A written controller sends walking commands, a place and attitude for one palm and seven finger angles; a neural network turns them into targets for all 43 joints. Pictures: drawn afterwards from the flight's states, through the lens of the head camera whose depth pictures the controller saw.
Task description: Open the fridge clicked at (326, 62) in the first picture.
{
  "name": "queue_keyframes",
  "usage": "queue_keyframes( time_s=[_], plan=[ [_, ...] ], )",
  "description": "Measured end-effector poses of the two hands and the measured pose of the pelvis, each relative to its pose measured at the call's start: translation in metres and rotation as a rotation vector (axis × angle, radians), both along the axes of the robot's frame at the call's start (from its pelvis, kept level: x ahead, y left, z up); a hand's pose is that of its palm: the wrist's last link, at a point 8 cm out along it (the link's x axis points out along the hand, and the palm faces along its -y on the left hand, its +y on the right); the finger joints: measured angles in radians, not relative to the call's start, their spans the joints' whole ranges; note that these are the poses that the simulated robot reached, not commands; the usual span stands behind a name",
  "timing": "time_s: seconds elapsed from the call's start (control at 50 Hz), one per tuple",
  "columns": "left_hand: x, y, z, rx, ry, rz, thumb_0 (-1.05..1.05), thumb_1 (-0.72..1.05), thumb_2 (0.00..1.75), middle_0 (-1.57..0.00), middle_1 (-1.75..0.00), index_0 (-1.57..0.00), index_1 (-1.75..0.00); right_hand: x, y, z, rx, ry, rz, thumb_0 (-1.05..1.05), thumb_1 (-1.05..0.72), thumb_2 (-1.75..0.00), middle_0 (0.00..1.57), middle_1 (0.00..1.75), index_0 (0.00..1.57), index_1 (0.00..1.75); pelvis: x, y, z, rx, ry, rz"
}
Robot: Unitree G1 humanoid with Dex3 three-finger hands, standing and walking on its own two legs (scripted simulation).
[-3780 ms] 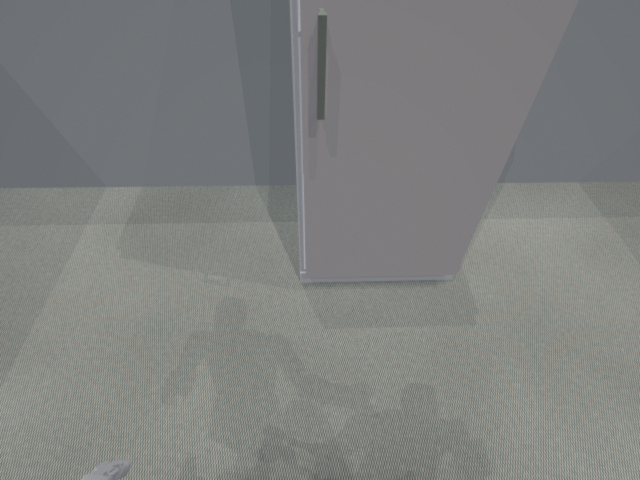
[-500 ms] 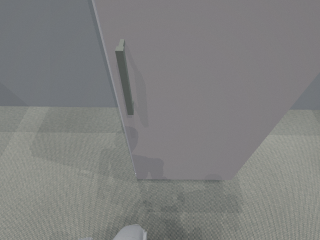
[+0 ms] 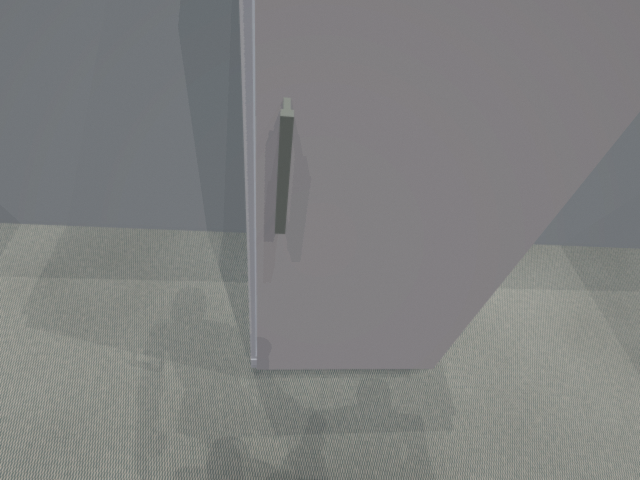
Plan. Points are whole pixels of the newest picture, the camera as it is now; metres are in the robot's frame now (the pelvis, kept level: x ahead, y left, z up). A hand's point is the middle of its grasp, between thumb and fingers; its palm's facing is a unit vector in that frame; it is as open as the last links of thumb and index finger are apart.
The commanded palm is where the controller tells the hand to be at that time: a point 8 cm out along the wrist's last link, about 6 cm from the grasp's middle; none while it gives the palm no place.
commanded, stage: come to a stop and stand still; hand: left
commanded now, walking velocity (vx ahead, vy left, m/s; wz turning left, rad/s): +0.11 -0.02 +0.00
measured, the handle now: (283, 172) +0.52 +0.10 +0.10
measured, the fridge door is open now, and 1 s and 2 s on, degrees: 0 0 0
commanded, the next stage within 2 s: look again from close up in 1.72 s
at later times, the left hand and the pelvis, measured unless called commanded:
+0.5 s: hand out of the picture -0.05 +0.08 -0.17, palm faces +0.11 -0.98 -0.17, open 7.3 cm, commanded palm none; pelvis -0.02 -0.06 +0.00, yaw +2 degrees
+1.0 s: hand out of the picture -0.01 +0.15 -0.19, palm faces +0.06 -0.98 -0.17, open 7.3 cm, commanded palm none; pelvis +0.00 -0.01 -0.01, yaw +0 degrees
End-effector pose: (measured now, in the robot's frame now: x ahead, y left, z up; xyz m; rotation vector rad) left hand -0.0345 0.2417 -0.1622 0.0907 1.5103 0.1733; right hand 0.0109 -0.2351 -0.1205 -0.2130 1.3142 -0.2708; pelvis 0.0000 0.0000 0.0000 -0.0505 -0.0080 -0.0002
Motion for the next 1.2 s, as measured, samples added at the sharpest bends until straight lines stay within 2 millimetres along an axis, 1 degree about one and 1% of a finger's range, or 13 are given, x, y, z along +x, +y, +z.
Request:
queue_keyframes(
  time_s=[0.14,0.2,0.26,0.36,0.46,0.58,0.66,0.72,0.86,0.94,1.04,1.12,1.2],
  plan=[
    [0.015,-0.026,0.007,0.009,-0.074,-0.050,0.00,0.91,0.90,-0.19,-0.30,-0.19,-0.30,-0.077,-0.014,-0.013,0.058,0.143,-0.075,0.00,-0.91,-0.90,0.20,0.30,0.20,0.30,-0.017,-0.019,-0.001,0.013,-0.002,0.008],
    [0.021,-0.045,0.011,0.023,-0.132,-0.055,0.00,0.91,0.90,-0.19,-0.30,-0.19,-0.30,-0.099,-0.022,-0.025,0.103,0.187,-0.089,0.00,-0.91,-0.90,0.20,0.30,0.20,0.30,-0.022,-0.032,-0.004,0.039,-0.007,0.007],
    [0.015,-0.065,0.013,0.043,-0.162,-0.047,0.00,0.91,0.90,-0.19,-0.30,-0.19,-0.30,-0.111,-0.029,-0.038,0.150,0.212,-0.093,0.00,-0.91,-0.90,0.20,0.30,0.20,0.30,-0.027,-0.046,-0.009,0.069,-0.019,0.006],
    [-0.005,-0.090,0.025,0.044,-0.143,-0.013,0.00,0.92,0.90,-0.19,-0.30,-0.20,-0.30,-0.101,-0.035,-0.039,0.204,0.194,-0.066,0.00,-0.91,-0.90,0.20,0.30,0.20,0.30,-0.024,-0.058,0.000,0.087,-0.013,0.000],
    [-0.021,-0.108,0.025,0.021,-0.102,0.015,0.00,0.91,0.90,-0.20,-0.30,-0.20,-0.30,-0.081,-0.037,-0.041,0.210,0.170,-0.029,0.00,-0.91,-0.90,0.20,0.30,0.20,0.30,-0.020,-0.062,-0.001,0.070,-0.004,0.024],
    [-0.039,-0.120,0.014,-0.032,-0.026,0.070,0.00,0.91,0.90,-0.20,-0.30,-0.20,-0.30,-0.039,-0.032,-0.042,0.175,0.154,0.033,0.00,-0.91,-0.90,0.20,0.30,0.20,0.30,-0.011,-0.055,-0.007,0.049,0.011,0.033],
    [-0.047,-0.118,0.002,-0.072,0.032,0.097,0.00,0.91,0.90,-0.20,-0.30,-0.20,-0.30,-0.008,-0.031,-0.039,0.109,0.114,0.066,0.02,-0.94,-0.90,0.20,0.30,0.20,0.30,-0.003,-0.045,-0.013,0.036,0.013,0.037],
    [-0.044,-0.111,-0.003,-0.085,0.054,0.086,0.00,0.91,0.90,-0.20,-0.30,-0.20,-0.30,0.011,-0.030,-0.031,0.073,0.070,0.071,0.02,-0.95,-0.90,0.20,0.30,0.20,0.30,0.003,-0.040,-0.012,0.048,0.005,0.016],
    [-0.013,-0.079,-0.006,-0.064,0.013,0.028,0.00,0.91,0.90,-0.20,-0.30,-0.20,-0.30,0.034,-0.017,-0.024,0.050,0.000,0.065,0.01,-0.94,-0.90,0.20,0.30,0.20,0.30,0.008,-0.025,-0.010,0.046,-0.005,0.006],
    [0.009,-0.057,-0.003,-0.024,-0.045,0.003,0.00,0.91,0.90,-0.19,-0.30,-0.20,-0.30,0.031,-0.010,-0.025,0.057,-0.002,0.063,0.00,-0.95,-0.90,0.20,0.30,0.20,0.30,0.006,-0.018,-0.009,0.048,-0.009,0.006],
    [0.029,-0.034,0.003,0.021,-0.103,-0.025,0.00,0.91,0.90,-0.19,-0.30,-0.20,-0.30,0.016,-0.003,-0.029,0.074,0.019,0.053,0.00,-0.95,-0.90,0.20,0.30,0.20,0.30,0.003,-0.010,-0.008,0.051,-0.015,0.005],
    [0.036,-0.022,0.007,0.042,-0.129,-0.040,0.00,0.91,0.90,-0.19,-0.30,-0.19,-0.30,-0.002,0.003,-0.031,0.092,0.049,0.043,0.00,-0.94,-0.90,0.20,0.30,0.20,0.30,-0.002,-0.007,-0.008,0.053,-0.020,0.005],
    [0.034,-0.018,0.008,0.047,-0.133,-0.047,0.00,0.91,0.90,-0.19,-0.30,-0.19,-0.30,-0.021,0.010,-0.032,0.113,0.082,0.033,0.00,-0.93,-0.90,0.20,0.30,0.20,0.30,-0.006,-0.005,-0.007,0.055,-0.023,0.006]
  ],
)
